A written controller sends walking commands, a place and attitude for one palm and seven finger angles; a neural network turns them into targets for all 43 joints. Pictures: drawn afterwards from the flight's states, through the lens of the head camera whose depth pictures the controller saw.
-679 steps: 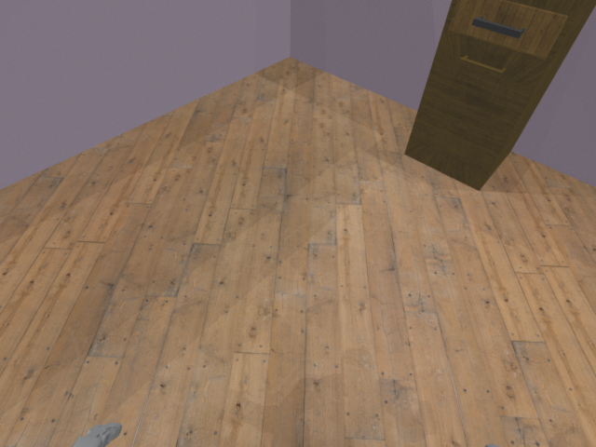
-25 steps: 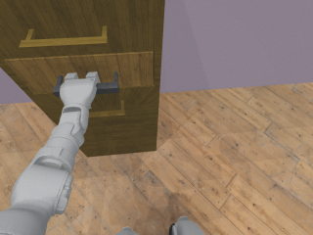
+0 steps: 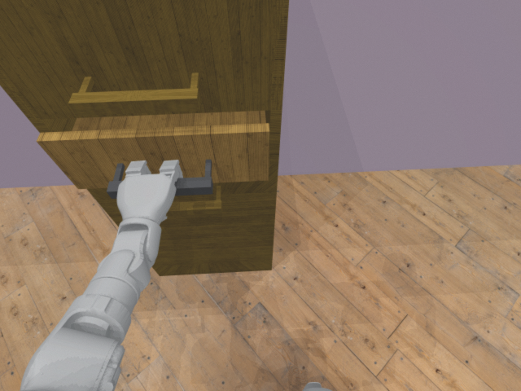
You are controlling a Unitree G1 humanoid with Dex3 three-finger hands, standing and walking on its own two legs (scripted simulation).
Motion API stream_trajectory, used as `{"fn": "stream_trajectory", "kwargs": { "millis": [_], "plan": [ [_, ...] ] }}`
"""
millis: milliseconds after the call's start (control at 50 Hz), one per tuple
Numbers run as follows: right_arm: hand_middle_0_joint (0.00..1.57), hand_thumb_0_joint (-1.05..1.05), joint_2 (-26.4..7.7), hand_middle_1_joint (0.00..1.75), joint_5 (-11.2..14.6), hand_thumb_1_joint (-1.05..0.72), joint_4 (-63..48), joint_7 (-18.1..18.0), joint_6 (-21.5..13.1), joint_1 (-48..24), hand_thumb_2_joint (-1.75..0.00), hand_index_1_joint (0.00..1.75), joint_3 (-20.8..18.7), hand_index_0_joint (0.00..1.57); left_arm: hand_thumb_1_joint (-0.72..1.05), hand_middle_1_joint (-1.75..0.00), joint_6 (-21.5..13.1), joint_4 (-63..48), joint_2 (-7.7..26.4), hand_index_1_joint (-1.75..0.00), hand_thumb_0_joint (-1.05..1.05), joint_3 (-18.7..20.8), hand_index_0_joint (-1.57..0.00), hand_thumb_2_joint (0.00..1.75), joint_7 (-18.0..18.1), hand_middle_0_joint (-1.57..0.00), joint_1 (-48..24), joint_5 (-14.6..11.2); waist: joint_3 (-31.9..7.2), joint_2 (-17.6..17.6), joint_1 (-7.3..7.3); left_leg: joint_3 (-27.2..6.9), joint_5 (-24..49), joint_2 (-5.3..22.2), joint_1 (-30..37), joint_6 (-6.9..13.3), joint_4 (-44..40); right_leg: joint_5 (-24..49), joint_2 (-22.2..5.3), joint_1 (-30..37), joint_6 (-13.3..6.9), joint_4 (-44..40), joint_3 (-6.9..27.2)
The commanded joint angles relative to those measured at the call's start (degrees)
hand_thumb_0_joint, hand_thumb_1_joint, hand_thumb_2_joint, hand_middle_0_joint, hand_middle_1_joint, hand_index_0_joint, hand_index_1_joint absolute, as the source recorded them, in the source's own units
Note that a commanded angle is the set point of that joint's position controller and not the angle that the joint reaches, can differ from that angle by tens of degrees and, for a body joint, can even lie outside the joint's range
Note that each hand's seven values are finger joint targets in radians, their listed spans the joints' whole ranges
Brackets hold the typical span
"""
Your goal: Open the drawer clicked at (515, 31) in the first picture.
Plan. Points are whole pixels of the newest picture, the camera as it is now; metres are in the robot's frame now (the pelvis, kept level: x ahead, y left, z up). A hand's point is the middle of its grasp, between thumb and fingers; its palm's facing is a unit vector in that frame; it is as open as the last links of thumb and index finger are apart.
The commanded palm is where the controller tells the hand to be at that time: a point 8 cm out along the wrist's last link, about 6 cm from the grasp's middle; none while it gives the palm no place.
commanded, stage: pull the drawer open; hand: left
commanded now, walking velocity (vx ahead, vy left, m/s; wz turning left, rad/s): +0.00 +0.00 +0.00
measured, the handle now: (162, 177) +0.47 +0.18 +0.00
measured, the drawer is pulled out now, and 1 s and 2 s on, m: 0.05 0.17 0.30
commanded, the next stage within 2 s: none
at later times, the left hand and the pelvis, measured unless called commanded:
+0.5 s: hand (154, 240) +0.36 +0.18 -0.02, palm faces -0.02 -0.06 -1.00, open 5.7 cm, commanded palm +0.32 +0.19 +0.04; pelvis -0.01 -0.01 +0.00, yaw +1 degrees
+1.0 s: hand (150, 276) +0.30 +0.18 -0.02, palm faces -0.01 -0.08 -1.00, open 5.6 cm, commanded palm +0.26 +0.19 +0.04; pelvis -0.01 -0.01 +0.01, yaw +0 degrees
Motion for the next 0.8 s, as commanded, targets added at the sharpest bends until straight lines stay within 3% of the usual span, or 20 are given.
{"fn": "stream_trajectory", "kwargs": {
  "millis": [0, 80, 120, 180, 200, 240, 280, 340, 360, 400, 440, 460, 580, 620, 660, 720, 780],
  "plan": [
    [0.2, 0.0, -7.9, 0.3, 0.0, -0.9, -5.1, -0.9, -1.1, 2.9, -0.9, 0.3, -2.5, 0.2, 0.9, -1.35, 0.8, -9.1, 10.6, -1.35, 0.0, 3.7, -0.4, 0.9, 1.8, -0.4, -14.9, 0.0, -19.6, -3.1, 0.74, -2.5, 28.2, -1.0, 8.3, -0.7, -3.6, 23.8, 1.1, 17.3, -1.7, -2.6, 0.7],
    [0.2, 0.0, -7.4, 0.3, 0.2, -0.9, -5.8, -1.0, -1.4, 1.7, -0.9, 0.3, -2.5, 0.2, 0.9, -1.35, 1.4, -10.7, 8.3, -1.35, 0.0, 2.3, -0.4, 0.9, 2.2, -0.4, -11.6, 0.0, -19.4, -2.1, 1.39, -2.2, 29.2, -1.1, 9.7, -0.9, -3.8, 24.3, 1.1, 17.5, -1.7, -2.7, 0.5],
    [0.2, 0.0, -7.4, 0.3, 0.2, -0.9, -5.9, -1.2, -1.4, 1.0, -0.9, 0.3, -2.3, 0.2, 0.9, -1.35, 1.5, -11.0, 8.5, -1.35, 0.0, 2.2, -0.4, 0.9, 2.2, -0.4, -12.3, 0.1, -18.6, -3.1, 0.98, -2.3, 27.5, -1.1, 9.4, -0.9, -4.2, 23.3, 1.0, 17.5, -1.6, -3.0, 0.5],
    [0.2, 0.0, -7.0, 0.3, 0.3, -0.9, -6.6, -1.2, -1.6, 0.0, -0.9, 0.3, -2.3, 0.2, 0.9, -1.35, 1.7, -12.8, 7.2, -1.35, 0.0, 1.7, -0.4, 0.9, 2.4, -0.4, -8.9, -0.1, -19.3, -2.9, 1.89, -2.2, 28.0, -1.4, 10.2, -0.9, -4.3, 23.9, 1.0, 18.6, -1.7, -3.1, 0.6],
    [0.2, 0.0, -7.3, 0.3, 0.3, -0.9, -6.6, -1.3, -1.6, -0.3, -0.9, 0.3, -2.3, 0.2, 0.9, -1.35, 1.6, -13.9, 8.3, -1.35, 0.0, 2.4, -0.4, 0.9, 2.4, -0.4, -9.7, 0.1, -19.7, -2.8, 1.78, -2.4, 29.2, -1.2, 10.8, -1.0, -4.2, 24.7, 0.9, 18.7, -1.8, -3.1, 0.7],
    [0.2, 0.0, -7.0, 0.3, 0.4, -0.9, -6.9, -1.4, -1.7, -0.8, -0.9, 0.3, -2.2, 0.2, 0.9, -1.35, 1.9, -13.7, 6.7, -1.35, 0.0, 1.4, -0.4, 0.9, 2.3, -0.4, -7.7, -0.3, -18.3, -4.4, 1.73, -2.2, 27.4, -1.4, 10.1, -0.9, -4.5, 24.0, 0.9, 18.8, -1.7, -3.4, 0.5],
    [0.2, 0.0, -7.0, 0.3, 0.5, -0.9, -6.9, -1.5, -1.9, -1.4, -0.9, 0.3, -2.1, 0.2, 0.9, -1.35, 1.9, -14.9, 6.9, -1.35, 0.0, 1.2, -0.4, 0.9, 2.3, -0.4, -8.3, 0.0, -17.2, -3.5, 1.78, -2.3, 26.3, -1.4, 10.2, -1.0, -5.0, 22.7, 0.9, 18.2, -1.8, -3.6, 0.7],
    [0.2, 0.0, -6.9, 0.3, 0.6, -0.9, -7.2, -1.7, -2.0, -2.1, -0.9, 0.3, -2.0, 0.2, 0.9, -1.35, 2.1, -15.4, 7.0, -1.35, 0.0, 1.6, -0.4, 0.9, 2.4, -0.4, -5.3, -0.1, -17.2, -4.0, 2.46, -2.3, 25.7, -1.5, 10.4, -1.0, -5.3, 22.0, 0.9, 18.8, -1.9, -3.8, 0.6],
    [0.2, 0.0, -6.9, 0.3, 0.6, -0.9, -7.3, -1.7, -2.2, -2.5, -0.9, 0.3, -1.9, 0.2, 0.9, -1.35, 2.3, -15.8, 5.5, -1.35, 0.0, 0.1, -0.4, 0.9, 2.3, -0.4, -5.7, -0.2, -16.5, -3.7, 1.95, -2.2, 24.6, -1.6, 10.4, -1.0, -5.4, 21.4, 0.9, 18.3, -1.8, -4.0, 0.6],
    [0.2, 0.0, -7.1, 0.3, 0.6, -0.9, -7.3, -1.9, -2.4, -2.7, -0.9, 0.3, -1.9, 0.2, 0.9, -1.35, 2.0, -17.1, 6.8, -1.35, 0.0, 1.2, -0.4, 0.9, 2.3, -0.4, -6.2, -0.2, -17.0, -4.1, 2.23, -2.3, 24.0, -1.6, 10.5, -1.0, -5.7, 20.6, 0.8, 18.9, -1.9, -4.2, 0.8],
    [0.2, 0.0, -6.8, 0.3, 0.6, -0.9, -7.5, -2.1, -2.4, -3.2, -0.9, 0.3, -1.8, 0.2, 0.9, -1.35, 2.2, -17.2, 7.1, -1.35, 0.0, 1.5, -0.4, 0.9, 2.4, -0.4, -3.9, 0.0, -16.7, -4.4, 2.68, -2.2, 23.5, -1.7, 10.3, -1.0, -5.9, 20.6, 0.9, 19.5, -1.9, -4.2, 0.9],
    [0.2, 0.0, -6.7, 0.3, 0.6, -0.9, -7.8, -1.9, -2.6, -3.6, -0.9, 0.3, -1.8, 0.2, 0.9, -1.35, 2.3, -18.6, 5.4, -1.35, 0.0, 0.1, -0.4, 0.9, 2.3, -0.4, -3.2, -0.1, -17.1, -2.9, 2.83, -2.1, 24.0, -1.7, 11.0, -1.1, -6.0, 20.5, 0.8, 19.1, -1.9, -4.2, 0.8],
    [0.2, 0.0, -6.7, 0.3, 0.8, -0.9, -8.1, -2.3, -3.1, -4.7, -0.9, 0.3, -1.6, 0.2, 0.9, -1.35, 2.5, -19.8, 6.9, -1.35, 0.0, 1.8, -0.4, 0.9, 2.1, -0.4, 1.5, -0.6, -15.0, -5.4, 3.54, -1.8, 21.7, -1.9, 9.5, -0.9, -6.6, 20.0, 0.7, 20.7, -1.9, -4.8, 1.3],
    [0.2, 0.0, -6.7, 0.3, 0.7, -0.9, -8.6, -2.2, -3.2, -5.1, -0.9, 0.3, -1.6, 0.2, 0.9, -1.35, 2.4, -22.4, 7.2, -1.35, 0.0, 2.4, -0.4, 0.9, 2.2, -0.4, 4.1, -0.8, -16.8, -4.5, 4.31, -1.7, 23.3, -1.9, 10.5, -1.0, -6.7, 21.6, 0.6, 22.0, -1.9, -4.6, 1.6],
    [0.2, 0.0, -6.6, 0.3, 0.7, -0.9, -8.8, -2.1, -3.3, -5.7, -0.9, 0.3, -1.5, 0.2, 0.9, -1.35, 2.7, -23.6, 5.6, -1.35, 0.0, 1.1, -0.4, 0.9, 2.0, -0.4, 6.4, -1.0, -15.5, -4.3, 4.19, -1.7, 23.4, -1.8, 10.6, -1.2, -6.8, 21.6, 0.7, 21.4, -1.9, -4.6, 1.4],
    [0.2, 0.0, -6.7, 0.3, 0.8, -0.9, -9.3, -1.9, -3.6, -6.5, -0.9, 0.3, -1.5, 0.2, 0.9, -1.35, 2.6, -26.5, 6.0, -1.35, 0.0, 1.7, -0.4, 0.9, 2.1, -0.4, 8.5, -1.0, -14.5, -3.3, 4.59, -1.9, 23.5, -1.6, 11.2, -1.3, -7.0, 20.4, 0.7, 20.7, -2.1, -4.7, 1.4],
    [0.2, 0.0, -6.6, 0.3, 0.9, -0.9, -9.7, -1.7, -3.9, -7.3, -0.9, 0.3, -1.4, 0.2, 0.9, -1.35, 3.3, -27.8, 3.9, -1.35, 0.0, 0.1, -0.4, 0.9, 2.1, -0.4, 11.5, -1.1, -13.2, -4.5, 4.35, -1.8, 23.0, -1.6, 11.3, -1.3, -6.9, 20.2, 0.8, 20.3, -2.0, -4.9, 1.2]
  ]
}}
